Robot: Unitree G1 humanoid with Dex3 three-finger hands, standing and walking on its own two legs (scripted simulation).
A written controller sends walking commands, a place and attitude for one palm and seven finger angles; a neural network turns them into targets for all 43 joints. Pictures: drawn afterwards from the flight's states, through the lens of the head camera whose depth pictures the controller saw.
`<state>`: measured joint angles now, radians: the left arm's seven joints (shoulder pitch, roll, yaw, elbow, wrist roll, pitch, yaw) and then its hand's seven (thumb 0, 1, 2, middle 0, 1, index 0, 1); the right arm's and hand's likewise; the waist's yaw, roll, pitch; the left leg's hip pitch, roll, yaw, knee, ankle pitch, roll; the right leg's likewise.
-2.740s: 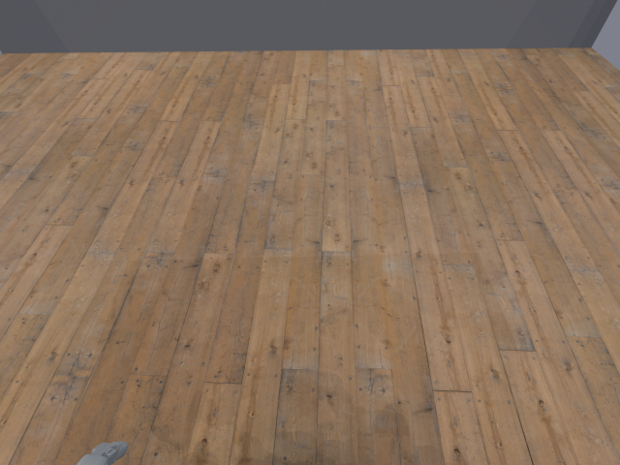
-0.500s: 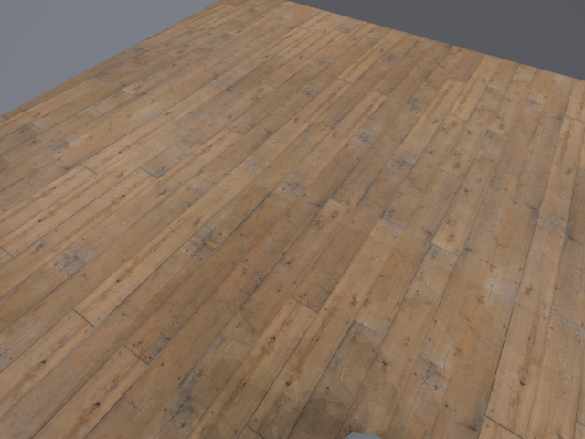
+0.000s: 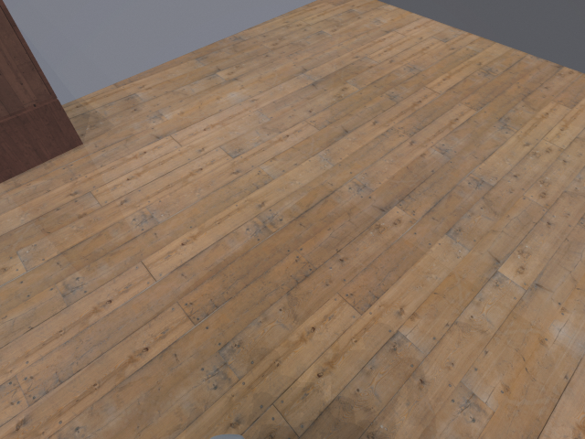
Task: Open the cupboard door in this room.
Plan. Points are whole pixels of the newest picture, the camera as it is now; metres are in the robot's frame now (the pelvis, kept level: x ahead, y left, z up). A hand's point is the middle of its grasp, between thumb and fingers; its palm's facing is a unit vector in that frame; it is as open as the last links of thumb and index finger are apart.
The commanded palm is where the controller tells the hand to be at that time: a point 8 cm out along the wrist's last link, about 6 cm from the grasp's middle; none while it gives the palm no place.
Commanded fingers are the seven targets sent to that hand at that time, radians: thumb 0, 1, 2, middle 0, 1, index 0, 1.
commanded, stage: turn or walk to find it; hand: left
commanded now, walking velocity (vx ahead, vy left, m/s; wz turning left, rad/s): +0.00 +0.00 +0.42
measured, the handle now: out of the picture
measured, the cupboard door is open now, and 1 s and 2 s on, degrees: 0 0 0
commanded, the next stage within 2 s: stand and wait in 0.68 s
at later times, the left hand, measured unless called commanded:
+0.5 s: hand out of the picture +0.03 +0.23 -0.15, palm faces +0.20 -0.94 -0.26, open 7.4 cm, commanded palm none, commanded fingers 0.00 0.90 0.90 -0.20 -0.30 -0.20 -0.30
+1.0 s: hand out of the picture -0.14 +0.19 -0.18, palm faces +0.43 -0.88 -0.21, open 7.4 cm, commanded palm none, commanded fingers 0.00 0.90 0.90 -0.20 -0.30 -0.20 -0.30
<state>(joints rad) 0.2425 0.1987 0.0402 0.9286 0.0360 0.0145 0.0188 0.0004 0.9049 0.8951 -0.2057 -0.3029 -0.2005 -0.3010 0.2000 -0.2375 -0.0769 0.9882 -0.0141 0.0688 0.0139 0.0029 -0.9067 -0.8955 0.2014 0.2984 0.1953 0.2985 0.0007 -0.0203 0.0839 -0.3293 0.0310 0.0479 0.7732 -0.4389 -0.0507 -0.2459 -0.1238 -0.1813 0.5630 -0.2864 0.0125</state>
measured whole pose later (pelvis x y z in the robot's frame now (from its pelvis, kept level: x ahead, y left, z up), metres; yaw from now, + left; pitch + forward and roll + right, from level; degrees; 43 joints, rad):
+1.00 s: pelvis -0.07 +0.01 +0.00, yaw +22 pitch -2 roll +0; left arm 0.29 0.20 0.04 1.02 0.02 0.03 0.02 0.00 0.91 0.90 -0.20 -0.30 -0.20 -0.30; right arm 0.18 -0.20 -0.05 1.02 -0.01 0.03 0.00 0.00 -0.91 -0.90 0.20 0.30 0.20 0.30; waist 0.02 -0.04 0.06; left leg -0.22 0.02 0.05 0.55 -0.31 0.00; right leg -0.27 -0.11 -0.16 0.62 -0.31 0.03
